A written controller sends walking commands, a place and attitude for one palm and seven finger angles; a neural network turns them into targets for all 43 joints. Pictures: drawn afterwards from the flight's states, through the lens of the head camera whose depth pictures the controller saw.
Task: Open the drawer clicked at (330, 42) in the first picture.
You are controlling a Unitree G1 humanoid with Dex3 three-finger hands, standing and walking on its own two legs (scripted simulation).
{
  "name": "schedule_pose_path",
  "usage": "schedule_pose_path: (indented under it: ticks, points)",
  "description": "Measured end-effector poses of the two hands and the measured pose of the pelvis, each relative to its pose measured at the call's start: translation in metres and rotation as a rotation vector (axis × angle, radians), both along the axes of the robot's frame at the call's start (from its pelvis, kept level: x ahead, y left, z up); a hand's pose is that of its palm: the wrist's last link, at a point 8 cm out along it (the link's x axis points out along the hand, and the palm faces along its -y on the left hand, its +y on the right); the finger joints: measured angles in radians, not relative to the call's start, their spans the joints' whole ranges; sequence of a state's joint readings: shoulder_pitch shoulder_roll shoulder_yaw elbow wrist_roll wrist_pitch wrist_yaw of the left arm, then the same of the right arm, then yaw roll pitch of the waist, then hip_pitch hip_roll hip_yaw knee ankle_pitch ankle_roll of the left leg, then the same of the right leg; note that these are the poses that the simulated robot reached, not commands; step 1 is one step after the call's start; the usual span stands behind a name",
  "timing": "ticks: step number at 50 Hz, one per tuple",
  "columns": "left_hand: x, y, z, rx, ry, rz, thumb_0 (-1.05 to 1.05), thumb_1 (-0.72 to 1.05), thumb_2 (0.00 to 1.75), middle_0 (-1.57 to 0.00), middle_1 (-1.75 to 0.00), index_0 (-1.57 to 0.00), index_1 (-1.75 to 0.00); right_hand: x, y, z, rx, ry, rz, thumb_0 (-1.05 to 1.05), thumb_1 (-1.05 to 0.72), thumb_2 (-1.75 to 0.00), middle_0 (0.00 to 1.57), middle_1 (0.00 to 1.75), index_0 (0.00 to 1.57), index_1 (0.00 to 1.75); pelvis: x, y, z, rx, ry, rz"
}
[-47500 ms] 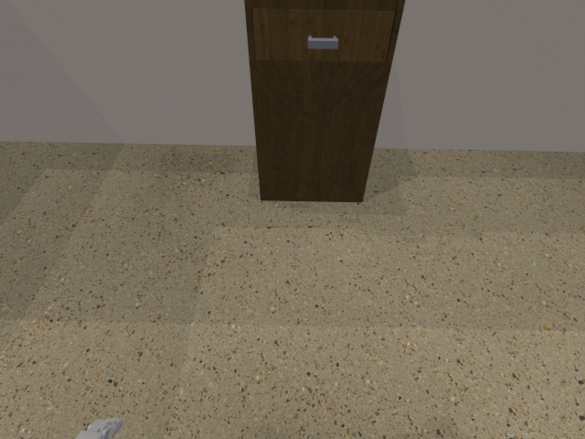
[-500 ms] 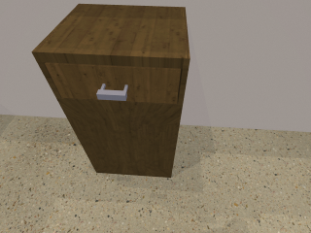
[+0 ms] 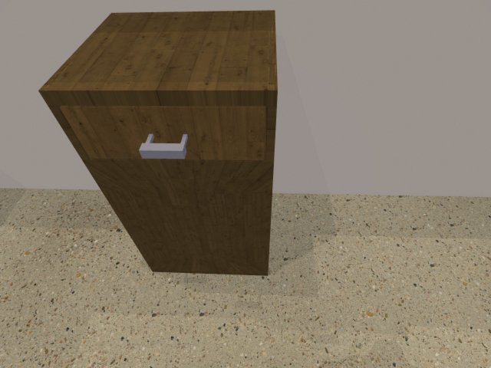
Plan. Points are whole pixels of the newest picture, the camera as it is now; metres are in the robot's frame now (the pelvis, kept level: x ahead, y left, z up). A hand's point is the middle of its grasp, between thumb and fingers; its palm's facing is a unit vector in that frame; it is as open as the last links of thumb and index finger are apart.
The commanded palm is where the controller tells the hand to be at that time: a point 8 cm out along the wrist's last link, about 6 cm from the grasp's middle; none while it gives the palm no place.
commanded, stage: come to a stop and stand still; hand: left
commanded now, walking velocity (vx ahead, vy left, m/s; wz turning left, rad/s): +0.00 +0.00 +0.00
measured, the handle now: (165, 144) +0.58 +0.22 +0.02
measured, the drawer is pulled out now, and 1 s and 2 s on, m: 0.00 0.00 0.00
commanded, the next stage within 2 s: look again from close up in 0.98 s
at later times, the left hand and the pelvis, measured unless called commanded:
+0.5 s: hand out of the picture +0.05 +0.16 -0.17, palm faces +0.04 -0.97 -0.22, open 7.3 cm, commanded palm none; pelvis +0.04 -0.02 +0.00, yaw +0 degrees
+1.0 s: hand out of the picture +0.07 +0.15 -0.17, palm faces +0.06 -0.97 -0.22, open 7.3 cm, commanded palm none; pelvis +0.06 -0.02 +0.00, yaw +1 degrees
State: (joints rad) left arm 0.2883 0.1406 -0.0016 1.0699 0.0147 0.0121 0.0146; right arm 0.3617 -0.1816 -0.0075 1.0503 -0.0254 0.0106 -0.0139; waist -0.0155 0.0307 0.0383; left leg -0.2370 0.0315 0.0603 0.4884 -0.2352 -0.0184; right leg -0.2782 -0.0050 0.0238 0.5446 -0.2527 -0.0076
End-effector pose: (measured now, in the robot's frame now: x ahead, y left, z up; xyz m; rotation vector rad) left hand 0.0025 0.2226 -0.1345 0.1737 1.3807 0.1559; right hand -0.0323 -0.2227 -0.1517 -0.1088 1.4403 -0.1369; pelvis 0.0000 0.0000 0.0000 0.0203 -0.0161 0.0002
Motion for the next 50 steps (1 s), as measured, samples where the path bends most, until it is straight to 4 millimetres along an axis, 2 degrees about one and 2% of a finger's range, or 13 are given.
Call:
schedule_pose_path:
  ticks: [4,8,19,31,41,50]
  points:
    - [0.006,-0.005,-0.001,-0.002,0.008,0.004,0.01,0.93,0.90,-0.20,-0.30,-0.20,-0.30,-0.001,0.002,0.001,0.009,0.022,-0.006,0.01,-0.91,-0.89,0.20,0.30,0.20,0.30,0.006,-0.005,0.001,-0.001,0.002,0.001]
    - [0.014,-0.007,-0.001,0.001,0.008,0.010,0.01,0.93,0.90,-0.20,-0.30,-0.20,-0.30,0.007,0.004,0.001,0.021,0.025,-0.003,0.01,-0.91,-0.89,0.20,0.30,0.20,0.30,0.013,-0.008,0.001,-0.002,0.004,0.004]
    - [0.033,-0.012,0.000,0.011,0.008,0.025,0.01,0.93,0.90,-0.20,-0.30,-0.20,-0.30,0.054,0.004,-0.002,0.030,-0.023,0.021,0.01,-0.91,-0.89,0.20,0.30,0.20,0.30,0.033,-0.015,0.002,-0.003,0.011,0.006]
    - [0.048,-0.017,-0.003,0.005,0.011,0.038,0.01,0.93,0.90,-0.20,-0.30,-0.20,-0.30,0.087,-0.014,0.002,-0.009,-0.045,0.036,0.01,-0.91,-0.89,0.20,0.30,0.20,0.30,0.051,-0.020,0.002,-0.004,0.013,0.010]
    - [0.058,-0.020,-0.003,0.005,0.003,0.043,0.01,0.93,0.90,-0.20,-0.30,-0.20,-0.30,0.098,-0.018,0.003,-0.017,-0.044,0.041,0.01,-0.92,-0.89,0.20,0.30,0.20,0.30,0.060,-0.023,0.003,-0.006,0.011,0.013]
    - [0.060,-0.020,-0.003,0.004,-0.007,0.047,0.01,0.93,0.90,-0.20,-0.30,-0.20,-0.30,0.097,-0.017,0.004,-0.018,-0.035,0.040,0.01,-0.92,-0.89,0.20,0.30,0.20,0.30,0.063,-0.024,0.003,-0.009,0.005,0.017]
